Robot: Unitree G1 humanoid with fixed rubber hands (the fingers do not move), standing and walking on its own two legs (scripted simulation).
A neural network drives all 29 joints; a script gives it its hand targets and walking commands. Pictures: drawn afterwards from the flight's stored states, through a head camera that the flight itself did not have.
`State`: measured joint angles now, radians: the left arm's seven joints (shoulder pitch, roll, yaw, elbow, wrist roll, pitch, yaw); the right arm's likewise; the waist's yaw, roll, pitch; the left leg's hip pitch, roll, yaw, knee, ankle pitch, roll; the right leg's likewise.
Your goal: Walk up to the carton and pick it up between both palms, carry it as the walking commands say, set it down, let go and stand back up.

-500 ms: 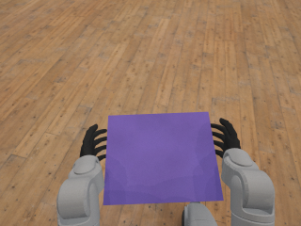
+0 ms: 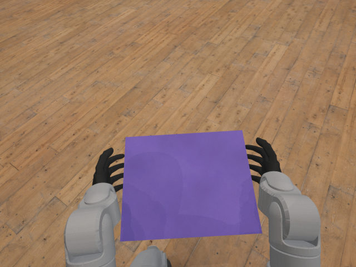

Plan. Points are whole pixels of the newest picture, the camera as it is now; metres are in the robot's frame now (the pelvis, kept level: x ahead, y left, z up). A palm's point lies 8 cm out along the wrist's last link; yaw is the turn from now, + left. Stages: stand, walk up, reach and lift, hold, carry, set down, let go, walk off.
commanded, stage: carry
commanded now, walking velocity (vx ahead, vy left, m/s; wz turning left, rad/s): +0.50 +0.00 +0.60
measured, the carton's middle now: (186, 190) +0.28 +0.00 -0.01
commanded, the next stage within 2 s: none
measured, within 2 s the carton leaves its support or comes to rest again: neither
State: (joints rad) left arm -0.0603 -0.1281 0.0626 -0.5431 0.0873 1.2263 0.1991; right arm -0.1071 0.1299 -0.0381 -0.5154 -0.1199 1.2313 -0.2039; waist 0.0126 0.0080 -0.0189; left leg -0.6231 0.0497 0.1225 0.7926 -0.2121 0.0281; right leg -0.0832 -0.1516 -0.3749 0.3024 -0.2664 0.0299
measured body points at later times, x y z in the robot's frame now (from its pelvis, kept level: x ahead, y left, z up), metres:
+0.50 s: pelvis +0.36 +0.03 -0.01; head +0.39 +0.04 +0.44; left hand +0.57 +0.25 +0.07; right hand +0.66 -0.06 +0.08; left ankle +0.25 +0.10 -0.75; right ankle +0.49 -0.10 -0.72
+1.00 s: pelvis +0.67 +0.13 -0.02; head +0.69 +0.12 +0.43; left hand +0.81 +0.41 +0.08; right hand +0.98 +0.14 +0.07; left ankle +0.74 +0.28 -0.73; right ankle +0.56 -0.06 -0.74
